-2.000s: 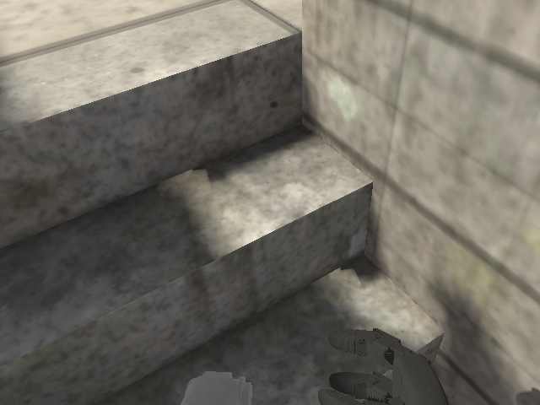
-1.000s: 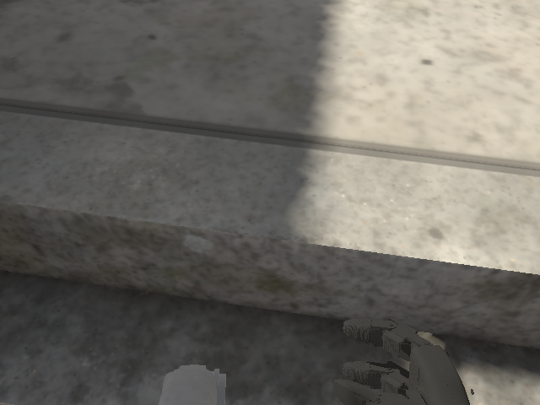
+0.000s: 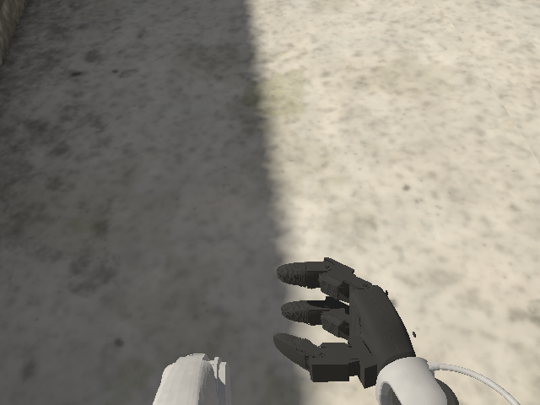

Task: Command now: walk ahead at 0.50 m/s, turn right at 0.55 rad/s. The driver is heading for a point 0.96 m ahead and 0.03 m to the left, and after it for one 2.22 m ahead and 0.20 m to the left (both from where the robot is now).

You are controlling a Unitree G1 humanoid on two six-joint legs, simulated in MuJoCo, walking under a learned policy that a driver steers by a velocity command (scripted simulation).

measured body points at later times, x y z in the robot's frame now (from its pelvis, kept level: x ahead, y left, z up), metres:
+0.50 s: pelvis +0.26 -0.04 +0.19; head +0.25 -0.06 +0.64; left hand +0.49 +0.14 +0.11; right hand +0.22 -0.27 +0.03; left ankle +0.17 +0.14 -0.54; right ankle +0.34 -0.17 -0.54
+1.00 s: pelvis +0.53 -0.06 +0.17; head +0.56 -0.06 +0.62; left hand +0.48 +0.19 +0.04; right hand +0.80 -0.22 +0.09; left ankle +0.67 +0.05 -0.53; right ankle +0.34 -0.18 -0.54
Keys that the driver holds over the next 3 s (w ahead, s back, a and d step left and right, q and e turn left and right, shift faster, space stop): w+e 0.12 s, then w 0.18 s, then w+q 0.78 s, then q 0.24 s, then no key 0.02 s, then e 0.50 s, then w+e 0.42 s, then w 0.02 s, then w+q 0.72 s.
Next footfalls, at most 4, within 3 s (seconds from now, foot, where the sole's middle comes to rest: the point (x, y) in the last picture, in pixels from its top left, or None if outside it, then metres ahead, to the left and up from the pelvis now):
0.06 left None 0.21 0.14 -0.58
0.52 right None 0.37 -0.18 -0.58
1.02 left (280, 285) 0.71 0.06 -0.58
1.46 right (323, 204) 0.96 -0.06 -0.58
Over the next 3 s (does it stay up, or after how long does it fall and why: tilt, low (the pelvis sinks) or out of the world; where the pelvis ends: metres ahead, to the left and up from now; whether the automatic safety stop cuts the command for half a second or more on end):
stays up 1.22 -0.05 0.17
